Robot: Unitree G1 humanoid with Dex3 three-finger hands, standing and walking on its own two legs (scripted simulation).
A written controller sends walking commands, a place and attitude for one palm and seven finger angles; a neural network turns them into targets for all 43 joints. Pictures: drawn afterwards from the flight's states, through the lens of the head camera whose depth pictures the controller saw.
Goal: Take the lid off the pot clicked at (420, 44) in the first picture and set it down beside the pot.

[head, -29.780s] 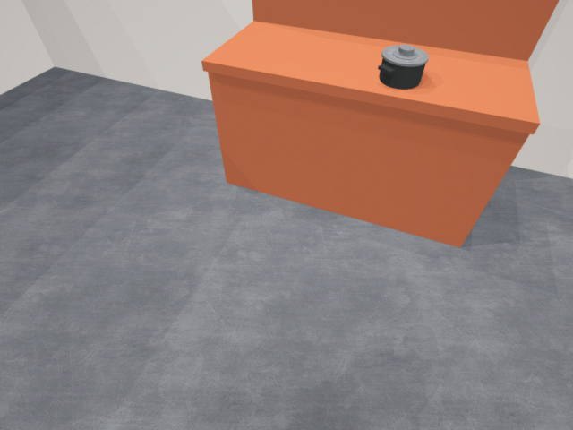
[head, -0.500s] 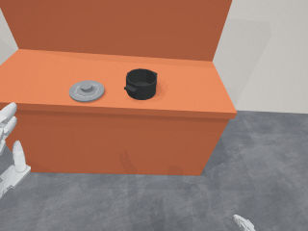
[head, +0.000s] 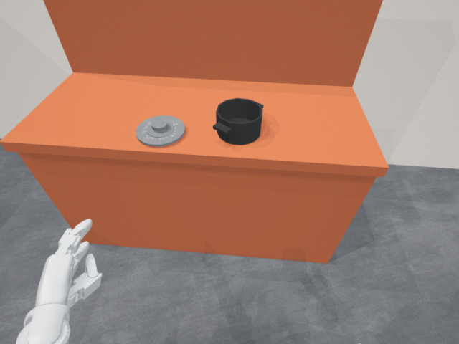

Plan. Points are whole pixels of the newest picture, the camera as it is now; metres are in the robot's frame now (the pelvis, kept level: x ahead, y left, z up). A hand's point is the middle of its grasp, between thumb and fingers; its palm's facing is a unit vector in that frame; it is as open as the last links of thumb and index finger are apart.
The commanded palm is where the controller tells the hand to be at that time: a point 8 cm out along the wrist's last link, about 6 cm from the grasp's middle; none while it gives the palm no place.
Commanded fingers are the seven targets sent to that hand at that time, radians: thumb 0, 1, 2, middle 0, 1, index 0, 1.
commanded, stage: let the arm hang, fingers relaxed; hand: left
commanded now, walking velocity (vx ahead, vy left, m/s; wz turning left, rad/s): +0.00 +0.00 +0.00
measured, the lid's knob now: (159, 124) +0.76 +0.25 -0.05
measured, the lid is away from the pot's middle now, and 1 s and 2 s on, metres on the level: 0.26 0.26 0.26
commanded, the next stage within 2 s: look to check the result in 1.02 s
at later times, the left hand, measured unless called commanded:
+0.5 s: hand out of the picture +0.06 +0.18 -0.16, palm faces +0.04 -0.98 -0.21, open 7.3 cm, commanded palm none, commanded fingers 0.00 0.90 0.90 -0.20 -0.30 -0.20 -0.30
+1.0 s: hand out of the picture +0.10 +0.19 -0.16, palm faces +0.00 -0.98 -0.20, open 7.3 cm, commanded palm none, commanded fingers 0.00 0.90 0.90 -0.20 -0.30 -0.20 -0.30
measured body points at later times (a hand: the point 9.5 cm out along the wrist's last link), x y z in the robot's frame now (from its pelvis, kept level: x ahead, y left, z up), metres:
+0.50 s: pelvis +0.06 +0.00 +0.02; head +0.10 +0.01 +0.47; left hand +0.06 +0.23 -0.14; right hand +0.09 -0.24 -0.13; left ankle +0.02 +0.10 -0.72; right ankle +0.01 -0.11 -0.72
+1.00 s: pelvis +0.07 +0.01 +0.02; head +0.09 +0.02 +0.47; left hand +0.10 +0.24 -0.14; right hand +0.05 -0.20 -0.14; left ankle +0.02 +0.10 -0.72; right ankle +0.01 -0.11 -0.72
